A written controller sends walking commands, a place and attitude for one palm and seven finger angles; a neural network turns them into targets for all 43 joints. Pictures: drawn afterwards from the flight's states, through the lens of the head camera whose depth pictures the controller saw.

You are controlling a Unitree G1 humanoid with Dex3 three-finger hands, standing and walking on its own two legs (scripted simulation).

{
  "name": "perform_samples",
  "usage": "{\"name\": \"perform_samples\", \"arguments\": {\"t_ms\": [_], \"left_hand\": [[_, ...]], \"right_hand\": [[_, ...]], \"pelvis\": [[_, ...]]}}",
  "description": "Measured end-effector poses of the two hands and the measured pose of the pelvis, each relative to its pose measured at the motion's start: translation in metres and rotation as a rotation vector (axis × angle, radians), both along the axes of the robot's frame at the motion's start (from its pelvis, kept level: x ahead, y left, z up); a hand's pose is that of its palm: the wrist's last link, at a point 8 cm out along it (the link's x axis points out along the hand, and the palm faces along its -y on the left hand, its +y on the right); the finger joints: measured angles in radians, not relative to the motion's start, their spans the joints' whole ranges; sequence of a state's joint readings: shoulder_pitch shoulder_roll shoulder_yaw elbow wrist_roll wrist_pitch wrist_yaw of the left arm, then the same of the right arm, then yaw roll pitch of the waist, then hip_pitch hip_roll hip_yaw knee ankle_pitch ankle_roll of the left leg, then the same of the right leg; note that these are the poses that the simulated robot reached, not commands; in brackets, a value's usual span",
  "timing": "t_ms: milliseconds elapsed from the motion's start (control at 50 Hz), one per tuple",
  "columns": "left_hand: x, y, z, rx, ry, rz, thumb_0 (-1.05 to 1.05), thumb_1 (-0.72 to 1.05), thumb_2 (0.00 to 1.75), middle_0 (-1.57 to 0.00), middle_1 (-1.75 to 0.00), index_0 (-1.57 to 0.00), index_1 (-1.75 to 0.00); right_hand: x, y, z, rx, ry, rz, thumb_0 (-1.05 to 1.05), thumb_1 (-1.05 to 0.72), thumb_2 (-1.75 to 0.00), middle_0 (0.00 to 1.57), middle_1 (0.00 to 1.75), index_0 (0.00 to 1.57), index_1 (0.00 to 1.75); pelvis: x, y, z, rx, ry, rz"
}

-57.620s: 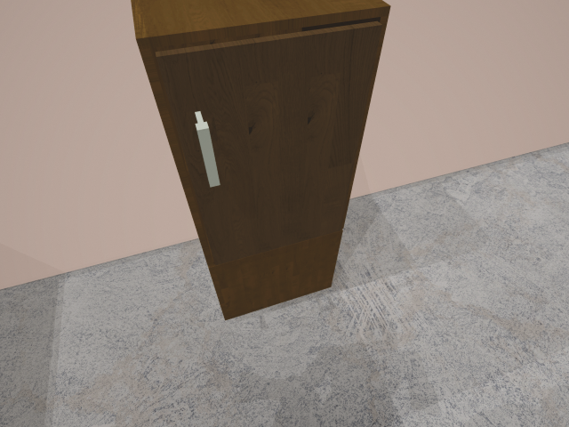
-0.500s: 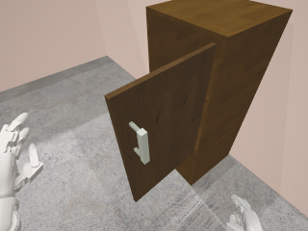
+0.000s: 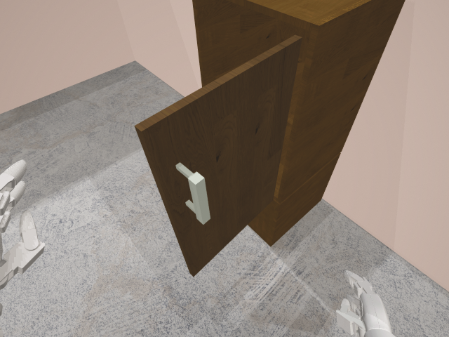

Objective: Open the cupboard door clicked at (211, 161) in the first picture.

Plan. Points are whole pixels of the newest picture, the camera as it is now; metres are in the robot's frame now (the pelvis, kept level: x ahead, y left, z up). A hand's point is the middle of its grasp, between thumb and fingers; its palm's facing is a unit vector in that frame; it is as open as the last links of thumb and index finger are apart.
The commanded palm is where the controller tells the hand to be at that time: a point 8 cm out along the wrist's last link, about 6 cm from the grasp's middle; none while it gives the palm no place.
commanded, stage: step back with the hand held close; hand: left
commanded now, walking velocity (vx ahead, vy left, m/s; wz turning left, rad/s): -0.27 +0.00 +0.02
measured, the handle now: (193, 194) +0.35 +0.09 +0.06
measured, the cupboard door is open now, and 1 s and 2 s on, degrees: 94 94 94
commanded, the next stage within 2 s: stop stepping back and stand still in 0.90 s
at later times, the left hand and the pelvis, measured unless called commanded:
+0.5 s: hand out of the picture +0.11 +0.28 +0.15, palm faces +0.47 -0.74 -0.48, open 7.4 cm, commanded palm +0.05 +0.31 +0.17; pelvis -0.08 +0.01 -0.02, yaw +1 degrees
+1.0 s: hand out of the picture +0.06 +0.24 +0.15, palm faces +0.36 -0.80 -0.49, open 7.4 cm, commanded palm -0.01 +0.29 +0.17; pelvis -0.15 -0.01 -0.01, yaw -2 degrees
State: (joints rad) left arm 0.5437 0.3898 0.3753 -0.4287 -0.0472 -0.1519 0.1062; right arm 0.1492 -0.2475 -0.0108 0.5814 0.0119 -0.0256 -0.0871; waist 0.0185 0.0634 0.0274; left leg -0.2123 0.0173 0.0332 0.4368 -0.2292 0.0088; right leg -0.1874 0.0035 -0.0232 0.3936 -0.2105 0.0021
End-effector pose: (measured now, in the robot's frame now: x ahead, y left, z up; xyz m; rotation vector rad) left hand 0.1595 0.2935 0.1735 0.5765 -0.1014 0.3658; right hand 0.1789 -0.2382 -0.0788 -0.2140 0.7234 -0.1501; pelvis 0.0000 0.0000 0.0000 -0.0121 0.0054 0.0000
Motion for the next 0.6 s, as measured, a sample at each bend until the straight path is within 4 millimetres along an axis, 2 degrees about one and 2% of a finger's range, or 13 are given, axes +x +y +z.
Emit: {"name": "perform_samples", "arguments": {"t_ms": [100,260,460,600], "left_hand": [[-0.011,0.004,-0.006,0.002,0.019,-0.023,0.01,0.89,0.9,-0.22,-0.3,-0.22,-0.31],[-0.042,0.015,0.001,0.036,-0.07,-0.03,0.02,0.89,0.9,-0.22,-0.3,-0.22,-0.31],[-0.084,0.019,-0.001,0.063,-0.148,0.022,0.01,0.89,0.9,-0.22,-0.3,-0.22,-0.31],[-0.097,0.014,-0.003,0.016,-0.202,-0.007,0.01,0.89,0.9,-0.22,-0.3,-0.22,-0.31]], "right_hand": [[-0.019,-0.001,0.003,-0.026,0.018,-0.027,0.01,-0.9,-0.9,0.2,0.29,0.21,0.3],[-0.054,0.011,0.005,-0.042,0.013,-0.013,0.01,-0.9,-0.9,0.2,0.29,0.21,0.3],[-0.091,0.023,-0.011,-0.021,0.003,0.038,0.01,-0.9,-0.9,0.2,0.3,0.21,0.3],[-0.118,0.019,-0.016,-0.046,0.044,0.028,0.01,-0.9,-0.9,0.2,0.3,0.21,0.3]], "pelvis": [[-0.015,0.005,-0.002,0.002,0.003,-0.005],[-0.045,0.012,-0.007,-0.002,-0.004,0.0],[-0.077,0.01,-0.019,-0.008,-0.021,0.019],[-0.095,0.013,-0.021,-0.011,-0.02,0.022]]}}
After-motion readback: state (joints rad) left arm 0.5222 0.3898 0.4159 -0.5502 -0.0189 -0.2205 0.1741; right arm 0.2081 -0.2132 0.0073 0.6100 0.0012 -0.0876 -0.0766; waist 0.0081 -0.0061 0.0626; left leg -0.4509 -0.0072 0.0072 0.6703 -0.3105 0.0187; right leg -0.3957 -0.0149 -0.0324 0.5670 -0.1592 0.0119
